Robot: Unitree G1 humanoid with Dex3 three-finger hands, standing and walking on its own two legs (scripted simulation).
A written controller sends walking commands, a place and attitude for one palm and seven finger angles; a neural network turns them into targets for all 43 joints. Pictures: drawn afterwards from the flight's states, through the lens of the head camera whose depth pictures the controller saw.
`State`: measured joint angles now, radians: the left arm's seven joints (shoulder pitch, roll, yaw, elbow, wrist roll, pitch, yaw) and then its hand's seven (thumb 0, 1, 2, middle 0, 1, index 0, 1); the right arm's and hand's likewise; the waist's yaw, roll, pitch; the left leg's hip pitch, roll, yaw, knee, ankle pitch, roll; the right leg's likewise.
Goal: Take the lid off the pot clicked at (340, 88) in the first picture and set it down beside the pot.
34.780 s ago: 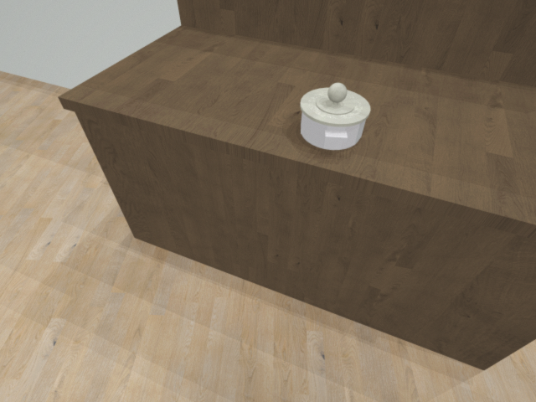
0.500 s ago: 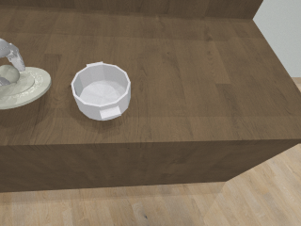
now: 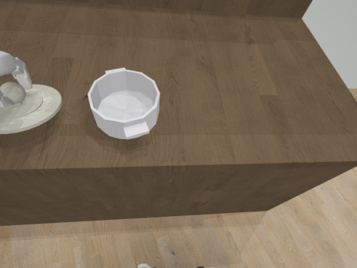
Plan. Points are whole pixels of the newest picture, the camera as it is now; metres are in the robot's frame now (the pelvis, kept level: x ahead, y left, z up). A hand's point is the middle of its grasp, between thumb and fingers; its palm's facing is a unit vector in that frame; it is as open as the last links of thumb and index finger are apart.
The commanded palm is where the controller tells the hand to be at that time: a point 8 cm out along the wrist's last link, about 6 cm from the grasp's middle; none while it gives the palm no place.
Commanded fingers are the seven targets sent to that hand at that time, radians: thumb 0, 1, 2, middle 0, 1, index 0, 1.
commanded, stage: lower the lid onto the table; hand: left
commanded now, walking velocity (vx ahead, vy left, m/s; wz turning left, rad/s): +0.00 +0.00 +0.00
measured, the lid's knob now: (12, 92) +0.49 +0.35 +0.07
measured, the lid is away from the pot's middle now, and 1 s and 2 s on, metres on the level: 0.24 0.25 0.25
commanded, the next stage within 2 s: open the fingers wide in 0.60 s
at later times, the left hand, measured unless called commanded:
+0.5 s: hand (5, 100) +0.46 +0.35 +0.08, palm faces -0.47 -0.12 -0.88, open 7.9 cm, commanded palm +0.51 +0.33 +0.12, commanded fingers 0.00 0.66 0.98 -0.95 -1.11 -0.78 -1.01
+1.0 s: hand (2, 110) +0.44 +0.36 +0.06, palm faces -0.42 -0.13 -0.90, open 7.9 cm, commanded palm +0.48 +0.34 +0.11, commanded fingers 0.00 0.39 0.85 -0.71 -1.01 -0.61 -0.95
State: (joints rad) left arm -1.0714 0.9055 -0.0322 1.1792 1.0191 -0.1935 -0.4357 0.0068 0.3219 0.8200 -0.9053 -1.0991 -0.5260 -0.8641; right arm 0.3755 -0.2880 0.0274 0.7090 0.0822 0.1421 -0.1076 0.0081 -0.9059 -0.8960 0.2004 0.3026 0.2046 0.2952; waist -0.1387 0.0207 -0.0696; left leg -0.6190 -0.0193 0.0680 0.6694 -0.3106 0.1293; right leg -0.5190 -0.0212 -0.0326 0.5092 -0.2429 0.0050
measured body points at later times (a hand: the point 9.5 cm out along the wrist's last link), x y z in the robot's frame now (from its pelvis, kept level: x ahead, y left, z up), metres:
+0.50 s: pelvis -0.01 +0.01 -0.01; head +0.09 +0.05 +0.43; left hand +0.48 +0.35 +0.13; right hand -0.01 -0.28 -0.11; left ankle +0.00 +0.03 -0.72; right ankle +0.00 -0.18 -0.72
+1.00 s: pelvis -0.01 +0.01 -0.02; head +0.08 +0.05 +0.42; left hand +0.46 +0.36 +0.11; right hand +0.00 -0.27 -0.12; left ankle +0.00 +0.03 -0.72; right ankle +0.00 -0.19 -0.72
